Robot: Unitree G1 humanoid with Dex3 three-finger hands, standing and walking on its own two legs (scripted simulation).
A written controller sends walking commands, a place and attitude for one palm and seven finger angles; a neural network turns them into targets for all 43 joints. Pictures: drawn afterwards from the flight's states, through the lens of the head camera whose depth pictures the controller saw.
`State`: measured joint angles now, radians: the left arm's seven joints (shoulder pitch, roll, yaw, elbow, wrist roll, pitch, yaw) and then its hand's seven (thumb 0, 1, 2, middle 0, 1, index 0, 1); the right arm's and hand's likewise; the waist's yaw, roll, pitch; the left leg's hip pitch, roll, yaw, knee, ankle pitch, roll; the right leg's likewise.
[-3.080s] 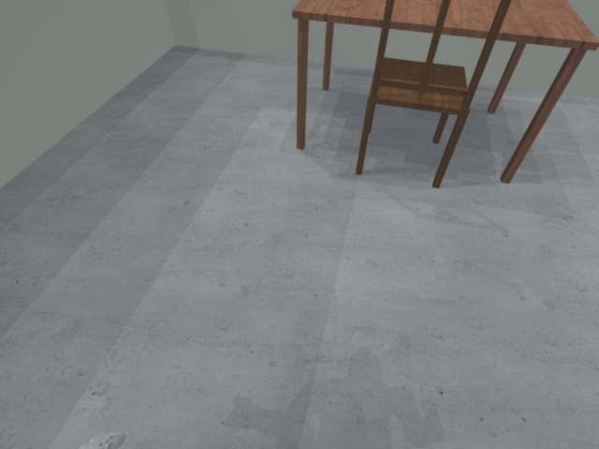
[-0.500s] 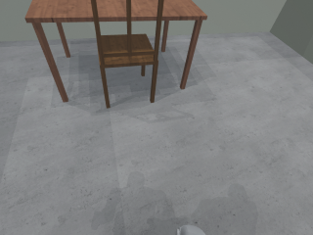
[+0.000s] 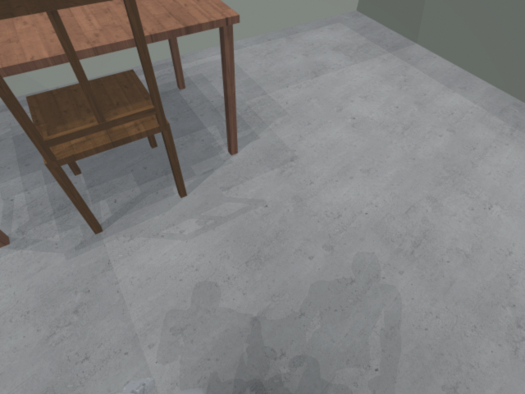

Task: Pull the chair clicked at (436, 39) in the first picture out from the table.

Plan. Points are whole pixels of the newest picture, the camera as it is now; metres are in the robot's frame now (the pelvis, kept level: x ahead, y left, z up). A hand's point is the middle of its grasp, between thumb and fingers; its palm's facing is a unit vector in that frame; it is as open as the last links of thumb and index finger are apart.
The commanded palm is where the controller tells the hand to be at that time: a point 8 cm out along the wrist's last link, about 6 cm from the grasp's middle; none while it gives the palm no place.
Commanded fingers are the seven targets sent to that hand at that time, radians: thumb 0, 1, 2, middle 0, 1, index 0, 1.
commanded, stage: walk to a spot facing it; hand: left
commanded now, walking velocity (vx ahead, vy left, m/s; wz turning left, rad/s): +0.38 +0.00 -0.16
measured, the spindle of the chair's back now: (80, 73) +0.94 +0.55 -0.05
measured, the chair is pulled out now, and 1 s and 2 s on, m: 0.00 0.00 0.00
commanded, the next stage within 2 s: turn to face it in 0.72 s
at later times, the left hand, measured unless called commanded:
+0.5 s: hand (131, 355) +0.21 +0.24 -0.17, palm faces -0.06 -0.99 -0.13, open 7.4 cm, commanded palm none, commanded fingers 0.00 0.90 0.90 -0.20 -0.30 -0.20 -0.30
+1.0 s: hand (229, 190) +0.59 +0.09 -0.15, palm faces -0.36 -0.91 -0.23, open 7.4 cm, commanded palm none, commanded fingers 0.00 0.90 0.90 -0.20 -0.30 -0.20 -0.30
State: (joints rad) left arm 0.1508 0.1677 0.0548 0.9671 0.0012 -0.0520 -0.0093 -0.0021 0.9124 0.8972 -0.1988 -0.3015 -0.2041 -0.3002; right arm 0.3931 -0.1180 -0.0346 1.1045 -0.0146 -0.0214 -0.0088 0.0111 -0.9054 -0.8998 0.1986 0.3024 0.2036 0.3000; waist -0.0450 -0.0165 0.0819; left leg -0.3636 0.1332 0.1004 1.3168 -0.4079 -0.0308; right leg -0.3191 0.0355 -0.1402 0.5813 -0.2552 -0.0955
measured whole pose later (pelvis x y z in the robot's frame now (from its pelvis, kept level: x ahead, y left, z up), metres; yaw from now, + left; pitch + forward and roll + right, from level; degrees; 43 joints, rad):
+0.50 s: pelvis +0.22 +0.06 +0.01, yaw -9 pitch -2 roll -1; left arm 0.36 0.18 0.06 1.10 0.02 0.00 -0.02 0.01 0.91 0.90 -0.20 -0.30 -0.20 -0.30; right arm 0.21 -0.14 -0.04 0.98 -0.02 -0.09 -0.02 -0.01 -0.93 -0.90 0.20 0.30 0.21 0.30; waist 0.02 -0.04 0.04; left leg -0.20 0.08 0.23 0.51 -0.27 0.03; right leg -0.44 -0.05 -0.03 1.19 -0.33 -0.02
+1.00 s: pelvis +0.41 -0.03 -0.01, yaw -19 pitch -1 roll +0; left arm 0.08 0.18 0.04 0.96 0.01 -0.05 0.01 0.00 0.91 0.90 -0.19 -0.30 -0.20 -0.30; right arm 0.34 -0.15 -0.04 1.08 -0.01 0.00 -0.02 0.01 -0.91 -0.90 0.20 0.30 0.20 0.30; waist -0.06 0.03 0.11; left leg -0.36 0.12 0.07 1.28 -0.46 -0.04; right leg -0.38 -0.01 -0.20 0.62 -0.22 -0.10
